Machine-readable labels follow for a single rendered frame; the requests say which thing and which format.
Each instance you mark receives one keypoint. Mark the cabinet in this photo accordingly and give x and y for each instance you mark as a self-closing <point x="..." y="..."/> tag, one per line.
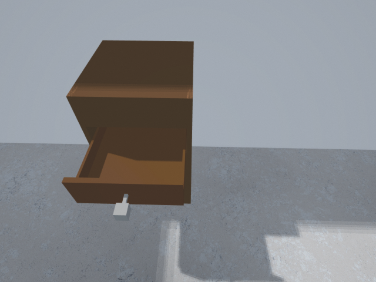
<point x="146" y="84"/>

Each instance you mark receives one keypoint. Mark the handle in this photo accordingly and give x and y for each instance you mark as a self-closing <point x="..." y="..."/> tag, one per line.
<point x="122" y="210"/>

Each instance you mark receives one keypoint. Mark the drawer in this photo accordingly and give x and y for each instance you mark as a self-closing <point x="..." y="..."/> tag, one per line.
<point x="148" y="164"/>

